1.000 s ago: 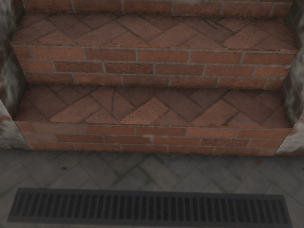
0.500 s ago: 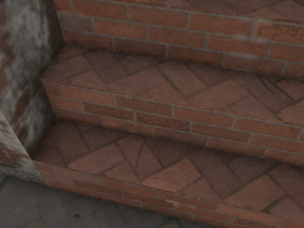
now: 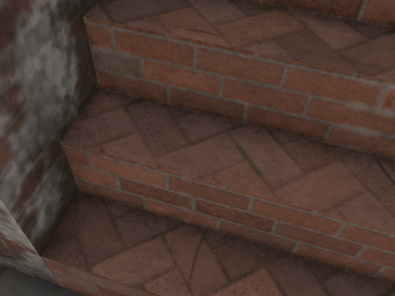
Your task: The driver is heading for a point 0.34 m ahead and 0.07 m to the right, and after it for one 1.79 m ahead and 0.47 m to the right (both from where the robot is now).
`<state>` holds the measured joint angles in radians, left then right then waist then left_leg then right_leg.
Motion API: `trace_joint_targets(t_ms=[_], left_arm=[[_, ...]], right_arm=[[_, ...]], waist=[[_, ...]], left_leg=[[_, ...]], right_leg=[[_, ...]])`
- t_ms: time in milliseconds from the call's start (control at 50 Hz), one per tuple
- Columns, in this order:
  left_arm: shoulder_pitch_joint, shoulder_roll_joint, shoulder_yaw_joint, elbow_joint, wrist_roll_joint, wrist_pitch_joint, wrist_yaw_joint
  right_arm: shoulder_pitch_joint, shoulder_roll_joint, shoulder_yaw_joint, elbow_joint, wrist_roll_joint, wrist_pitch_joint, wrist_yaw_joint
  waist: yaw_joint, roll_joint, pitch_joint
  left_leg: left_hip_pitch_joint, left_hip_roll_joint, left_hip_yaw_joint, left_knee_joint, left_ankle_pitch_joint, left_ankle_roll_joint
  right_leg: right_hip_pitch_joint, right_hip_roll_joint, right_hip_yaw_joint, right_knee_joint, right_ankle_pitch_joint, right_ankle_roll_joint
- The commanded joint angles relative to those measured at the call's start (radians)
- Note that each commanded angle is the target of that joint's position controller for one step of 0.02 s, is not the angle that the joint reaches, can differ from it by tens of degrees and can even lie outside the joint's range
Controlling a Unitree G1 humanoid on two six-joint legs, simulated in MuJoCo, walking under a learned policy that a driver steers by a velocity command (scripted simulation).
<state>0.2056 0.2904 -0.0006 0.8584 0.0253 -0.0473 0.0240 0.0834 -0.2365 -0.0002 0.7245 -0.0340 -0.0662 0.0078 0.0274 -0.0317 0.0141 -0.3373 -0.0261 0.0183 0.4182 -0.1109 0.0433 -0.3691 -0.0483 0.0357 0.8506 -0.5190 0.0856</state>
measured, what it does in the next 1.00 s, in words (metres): steps on the spot: right foot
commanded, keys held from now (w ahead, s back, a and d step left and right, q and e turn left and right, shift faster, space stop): no key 0.86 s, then w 0.14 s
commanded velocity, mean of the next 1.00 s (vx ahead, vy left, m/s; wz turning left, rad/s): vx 0.06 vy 0.00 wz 0.01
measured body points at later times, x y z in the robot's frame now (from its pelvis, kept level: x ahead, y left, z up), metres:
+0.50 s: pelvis +0.06 -0.03 +0.00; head +0.07 -0.03 +0.45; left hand +0.14 +0.23 -0.14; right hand +0.13 -0.28 -0.14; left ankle +0.07 +0.10 -0.74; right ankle +0.05 -0.16 -0.74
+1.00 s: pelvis +0.07 -0.02 +0.00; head +0.07 -0.02 +0.45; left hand +0.13 +0.23 -0.15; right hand +0.12 -0.27 -0.14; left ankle +0.07 +0.10 -0.74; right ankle +0.05 -0.17 -0.74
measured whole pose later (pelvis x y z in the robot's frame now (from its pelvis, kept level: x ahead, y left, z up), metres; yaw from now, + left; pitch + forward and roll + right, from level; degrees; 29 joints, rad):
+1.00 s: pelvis +0.07 -0.02 +0.00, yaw +0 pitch +0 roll +0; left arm 0.20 0.23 0.00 1.05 0.02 0.01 0.03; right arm 0.24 -0.21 0.02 1.02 -0.02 -0.03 -0.03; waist 0.00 0.00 -0.01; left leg -0.20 0.01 0.01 0.44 -0.24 0.00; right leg -0.15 -0.02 0.02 0.41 -0.25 0.03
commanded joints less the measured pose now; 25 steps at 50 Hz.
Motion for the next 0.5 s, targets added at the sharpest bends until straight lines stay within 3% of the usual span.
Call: trace_joint_targets(t_ms=[20, 80, 120, 140, 160, 180, 200, 240, 260, 340, 380, 480, 500], left_arm=[[0.118, 0.041, 0.001, -0.005, 0.014, 0.033, 0.021], [0.072, 0.054, 0.009, 0.007, 0.008, 0.040, 0.025], [0.007, 0.067, 0.012, -0.005, 0.022, 0.034, 0.029], [-0.006, 0.083, 0.014, -0.015, 0.022, 0.030, 0.032], [0.034, 0.113, 0.016, 0.000, 0.017, 0.034, 0.030], [0.022, 0.135, 0.030, 0.030, 0.008, 0.035, 0.024], [0.013, 0.091, 0.023, 0.033, 0.012, 0.028, 0.014], [-0.001, 0.066, 0.017, 0.052, 0.017, 0.008, 0.000], [-0.003, 0.045, 0.011, 0.059, 0.014, -0.001, -0.011], [-0.004, 0.069, 0.015, 0.090, 0.005, -0.011, -0.020], [-0.022, 0.085, 0.022, 0.086, 0.002, 0.009, -0.016], [-0.004, 0.076, 0.022, 0.102, 0.002, 0.027, -0.001], [-0.008, 0.057, 0.016, 0.103, -0.002, 0.030, -0.006]], right_arm=[[-0.067, -0.143, -0.038, -0.048, -0.013, 0.002, -0.002], [-0.045, -0.127, -0.031, -0.018, -0.005, 0.009, -0.008], [0.001, -0.084, -0.014, 0.019, 0.003, 0.008, -0.009], [0.023, -0.076, -0.008, 0.037, -0.001, 0.008, -0.009], [0.065, -0.066, -0.004, 0.056, -0.004, 0.008, -0.002], [0.095, -0.080, -0.009, 0.063, 0.001, 0.012, -0.005], [0.071, -0.102, -0.013, 0.075, 0.004, 0.013, -0.009], [0.077, -0.097, -0.013, 0.087, 0.010, 0.021, -0.020], [0.098, -0.089, -0.010, 0.103, 0.010, 0.029, -0.023], [0.113, -0.108, -0.017, 0.129, 0.018, 0.037, -0.028], [0.129, -0.102, -0.013, 0.146, 0.005, 0.040, -0.037], [0.154, -0.103, -0.013, 0.175, 0.016, 0.038, -0.044], [0.153, -0.084, -0.007, 0.179, 0.021, 0.038, -0.040]], waist=[[0.040, 0.151, -0.144], [0.023, 0.157, -0.124], [0.008, 0.155, -0.059], [0.002, 0.152, -0.037], [-0.019, 0.098, -0.014], [-0.042, 0.005, 0.023], [-0.021, 0.012, 0.031], [-0.037, -0.036, 0.001], [-0.041, -0.037, -0.016], [-0.041, -0.024, -0.032], [-0.038, -0.021, -0.041], [-0.027, 0.021, -0.059], [-0.026, 0.025, -0.052]], left_leg=[[0.024, 0.230, -0.148, -0.128, 0.423, 0.174], [-0.020, 0.195, -0.122, -0.158, 0.015, 0.145], [-0.056, 0.137, -0.124, -0.178, -0.336, 0.058], [-0.076, 0.123, -0.135, -0.177, -0.414, 0.016], [-0.098, 0.107, -0.123, -0.156, -0.406, -0.012], [-0.036, 0.069, -0.074, -0.140, -0.314, -0.030], [0.009, 0.061, -0.058, -0.096, -0.254, -0.037], [0.066, 0.059, -0.046, -0.047, -0.138, -0.028], [0.087, 0.061, -0.040, -0.029, -0.087, -0.029], [0.117, 0.075, -0.047, -0.005, 0.031, -0.025], [0.108, 0.072, -0.039, -0.003, 0.065, -0.030], [0.114, 0.070, -0.029, 0.009, 0.119, -0.041], [0.113, 0.073, -0.027, 0.012, 0.126, -0.040]], right_leg=[[0.142, -0.021, -0.004, -0.110, 0.118, 0.030], [0.225, 0.000, -0.017, -0.272, 0.312, 0.007], [0.255, -0.013, 0.007, -0.394, 0.411, -0.017], [0.266, -0.049, 0.046, -0.423, 0.401, -0.036], [0.275, -0.070, 0.053, -0.411, 0.375, -0.060], [0.163, -0.033, 0.032, -0.408, 0.232, -0.081], [0.126, -0.022, 0.032, -0.437, 0.230, -0.077], [0.129, -0.023, 0.033, -0.456, 0.293, -0.063], [0.145, -0.027, 0.033, -0.457, 0.327, -0.060], [0.176, -0.021, 0.032, -0.447, 0.429, -0.068], [0.199, -0.012, 0.023, -0.435, 0.476, -0.061], [0.234, -0.009, 0.022, -0.428, 0.557, -0.067], [0.235, -0.012, 0.022, -0.432, 0.575, -0.068]])
Keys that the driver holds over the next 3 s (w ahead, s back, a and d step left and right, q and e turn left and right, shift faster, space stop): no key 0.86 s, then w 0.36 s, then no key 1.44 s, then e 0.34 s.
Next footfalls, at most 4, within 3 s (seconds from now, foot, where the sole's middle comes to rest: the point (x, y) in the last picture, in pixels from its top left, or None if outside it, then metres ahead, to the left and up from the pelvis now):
0.14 right None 0.06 -0.17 -0.78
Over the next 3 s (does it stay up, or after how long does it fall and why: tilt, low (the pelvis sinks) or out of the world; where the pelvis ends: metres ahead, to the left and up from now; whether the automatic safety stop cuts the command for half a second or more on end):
stays up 0.04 -0.05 -0.01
